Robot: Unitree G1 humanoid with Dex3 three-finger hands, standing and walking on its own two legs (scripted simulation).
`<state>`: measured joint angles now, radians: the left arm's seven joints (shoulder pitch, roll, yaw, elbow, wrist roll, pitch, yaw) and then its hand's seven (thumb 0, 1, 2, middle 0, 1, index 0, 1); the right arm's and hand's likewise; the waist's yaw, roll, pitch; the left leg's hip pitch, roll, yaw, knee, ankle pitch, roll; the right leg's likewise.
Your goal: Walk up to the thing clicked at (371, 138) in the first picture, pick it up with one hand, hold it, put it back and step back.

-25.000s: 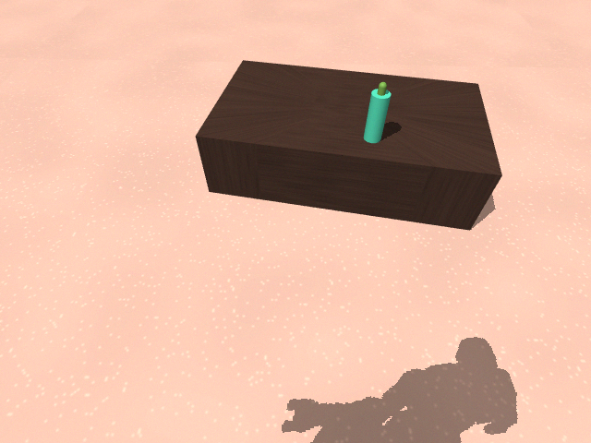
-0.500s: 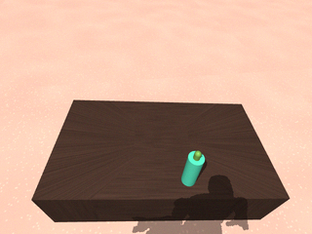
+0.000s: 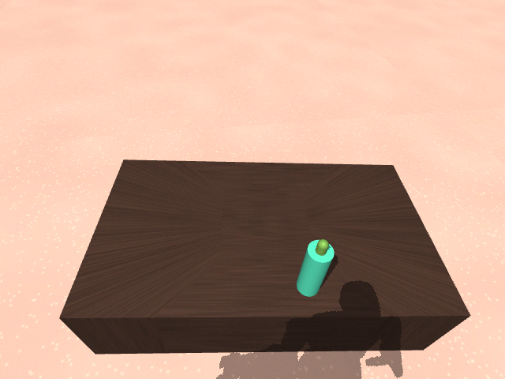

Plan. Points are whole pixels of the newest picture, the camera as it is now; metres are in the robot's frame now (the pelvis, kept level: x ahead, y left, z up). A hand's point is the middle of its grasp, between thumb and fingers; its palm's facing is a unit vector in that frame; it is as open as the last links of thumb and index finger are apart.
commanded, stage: home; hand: right
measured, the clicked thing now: (315, 265) +0.50 -0.20 -0.32
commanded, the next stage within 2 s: stand in 0.54 s
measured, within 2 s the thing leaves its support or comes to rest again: neither
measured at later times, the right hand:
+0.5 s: hand out of the picture +0.07 -0.25 -0.15, palm faces +0.01 +0.93 -0.37, open 17.3 cm
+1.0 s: hand out of the picture +0.09 -0.25 -0.15, palm faces +0.01 +0.93 -0.37, open 11.2 cm
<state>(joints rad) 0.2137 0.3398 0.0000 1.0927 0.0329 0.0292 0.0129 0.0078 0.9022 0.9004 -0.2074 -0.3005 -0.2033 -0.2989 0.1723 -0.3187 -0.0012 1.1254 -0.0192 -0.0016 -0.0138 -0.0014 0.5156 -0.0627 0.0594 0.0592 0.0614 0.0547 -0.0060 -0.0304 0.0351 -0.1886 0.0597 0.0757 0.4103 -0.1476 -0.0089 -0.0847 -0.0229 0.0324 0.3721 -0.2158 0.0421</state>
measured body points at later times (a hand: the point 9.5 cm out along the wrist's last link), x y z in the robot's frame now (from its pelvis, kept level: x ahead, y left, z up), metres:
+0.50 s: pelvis +0.01 +0.01 +0.00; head +0.01 +0.03 +0.45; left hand +0.06 +0.30 -0.15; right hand +0.07 -0.29 -0.12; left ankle +0.05 +0.12 -0.74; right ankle +0.00 -0.15 -0.74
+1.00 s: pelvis +0.02 +0.01 +0.00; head +0.02 +0.02 +0.45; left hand +0.09 +0.30 -0.14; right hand +0.09 -0.30 -0.12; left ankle +0.05 +0.12 -0.74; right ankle +0.00 -0.15 -0.74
